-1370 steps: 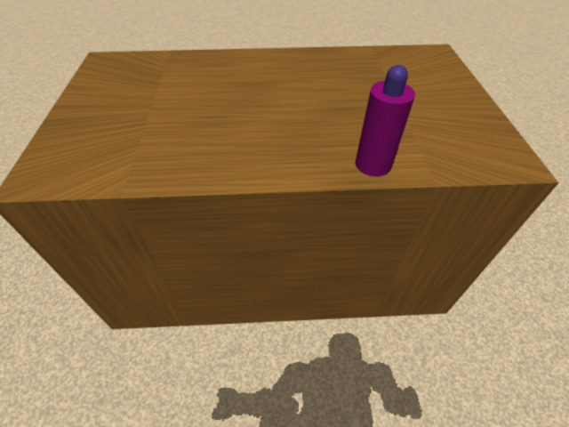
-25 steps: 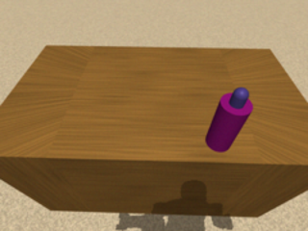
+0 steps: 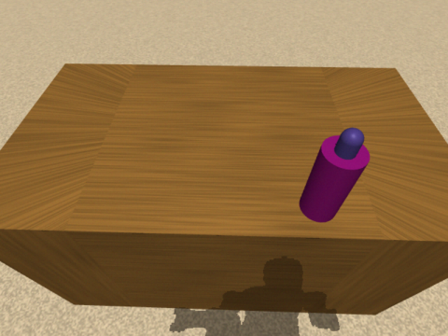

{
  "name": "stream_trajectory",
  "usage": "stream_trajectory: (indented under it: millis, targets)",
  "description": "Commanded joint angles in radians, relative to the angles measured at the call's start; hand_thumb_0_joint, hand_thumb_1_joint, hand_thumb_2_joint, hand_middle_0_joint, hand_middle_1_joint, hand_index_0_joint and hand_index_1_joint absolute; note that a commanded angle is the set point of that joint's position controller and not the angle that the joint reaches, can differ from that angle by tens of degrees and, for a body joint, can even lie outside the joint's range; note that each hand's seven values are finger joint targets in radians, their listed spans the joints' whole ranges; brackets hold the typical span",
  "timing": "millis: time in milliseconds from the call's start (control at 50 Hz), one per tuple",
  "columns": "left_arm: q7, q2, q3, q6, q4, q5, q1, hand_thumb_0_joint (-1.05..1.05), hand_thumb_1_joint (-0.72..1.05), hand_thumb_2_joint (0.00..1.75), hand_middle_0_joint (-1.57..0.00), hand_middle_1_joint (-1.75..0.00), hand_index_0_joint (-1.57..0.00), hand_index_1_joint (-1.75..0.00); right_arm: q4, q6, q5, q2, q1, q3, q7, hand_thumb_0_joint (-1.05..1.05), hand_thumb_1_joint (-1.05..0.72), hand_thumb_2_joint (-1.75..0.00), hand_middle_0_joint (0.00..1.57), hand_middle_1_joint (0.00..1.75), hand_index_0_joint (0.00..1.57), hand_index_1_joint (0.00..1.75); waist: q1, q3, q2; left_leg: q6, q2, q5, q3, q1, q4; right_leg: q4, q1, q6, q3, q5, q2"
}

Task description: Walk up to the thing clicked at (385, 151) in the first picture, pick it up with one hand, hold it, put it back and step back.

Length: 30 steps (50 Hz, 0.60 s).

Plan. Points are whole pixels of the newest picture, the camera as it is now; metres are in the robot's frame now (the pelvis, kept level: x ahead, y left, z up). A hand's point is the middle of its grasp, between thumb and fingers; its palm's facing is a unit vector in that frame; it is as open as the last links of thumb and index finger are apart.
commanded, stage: stand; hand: right
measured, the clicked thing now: (333, 174) +0.40 -0.21 +0.04
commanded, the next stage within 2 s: step back in 0.80 s
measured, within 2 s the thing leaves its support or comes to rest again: neither
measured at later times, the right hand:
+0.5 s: hand out of the picture +0.07 -0.25 -0.16, palm faces -0.04 +0.94 -0.34, open 7.4 cm
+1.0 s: hand out of the picture +0.07 -0.26 -0.17, palm faces -0.02 +0.93 -0.38, open 7.4 cm
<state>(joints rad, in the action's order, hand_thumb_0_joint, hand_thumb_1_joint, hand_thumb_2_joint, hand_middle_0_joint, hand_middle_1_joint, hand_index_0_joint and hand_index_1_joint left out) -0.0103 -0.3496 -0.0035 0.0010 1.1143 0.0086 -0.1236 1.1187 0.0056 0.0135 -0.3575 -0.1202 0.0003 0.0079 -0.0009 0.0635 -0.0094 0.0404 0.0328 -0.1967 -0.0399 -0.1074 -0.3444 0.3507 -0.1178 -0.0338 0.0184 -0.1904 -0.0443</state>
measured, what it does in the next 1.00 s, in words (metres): stands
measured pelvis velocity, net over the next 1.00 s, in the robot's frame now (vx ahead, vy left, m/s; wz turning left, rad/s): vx -0.03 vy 0.01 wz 0.01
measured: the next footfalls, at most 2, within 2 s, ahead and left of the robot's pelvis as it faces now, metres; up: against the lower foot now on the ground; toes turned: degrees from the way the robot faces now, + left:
right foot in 1.52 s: -0.12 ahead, -0.08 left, +0.00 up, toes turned -2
left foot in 1.90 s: -0.20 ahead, +0.16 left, +0.00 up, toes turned -3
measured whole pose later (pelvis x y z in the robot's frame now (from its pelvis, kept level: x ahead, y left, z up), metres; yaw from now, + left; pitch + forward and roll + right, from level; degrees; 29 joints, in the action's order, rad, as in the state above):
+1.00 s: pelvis -0.03 +0.01 -0.02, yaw +1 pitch -2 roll -1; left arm 0.00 -0.37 -0.05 -0.04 1.00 0.00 -0.06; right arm 1.01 -0.04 -0.01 -0.41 -0.08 0.05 0.02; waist 0.00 0.16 -0.02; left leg -0.02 0.00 -0.32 -0.05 -0.31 -0.69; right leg 0.55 -0.27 -0.03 0.02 -0.24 -0.06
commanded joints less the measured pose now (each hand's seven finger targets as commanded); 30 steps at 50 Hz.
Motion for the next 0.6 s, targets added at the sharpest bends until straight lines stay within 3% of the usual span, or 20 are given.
stream_trajectory:
  millis: [0,580]
  targets:
    - [0.018,-0.221,-0.043,0.02,-0.056,0.001,0.022,0.0,0.9,0.9,-0.2,-0.3,-0.2,-0.3,-0.058,0.015,-0.004,-0.214,0.032,0.037,-0.016,0.0,-0.9,-0.9,0.2,0.3,0.2,0.3,-0.005,-0.061,0.008,-0.045,0.089,0.145,-0.048,-0.008,0.058,-0.061,0.006,0.044,-0.058,0.107,-0.084]
    - [0.018,-0.22,-0.043,0.024,-0.064,0.003,0.027,0.0,0.9,0.9,-0.2,-0.3,-0.2,-0.3,-0.062,0.016,-0.003,-0.213,0.026,0.042,-0.016,0.0,-0.9,-0.9,0.2,0.3,0.2,0.3,-0.001,-0.093,0.013,-0.047,0.092,0.174,-0.044,0.007,0.044,-0.058,0.025,0.047,-0.06,0.15,-0.091]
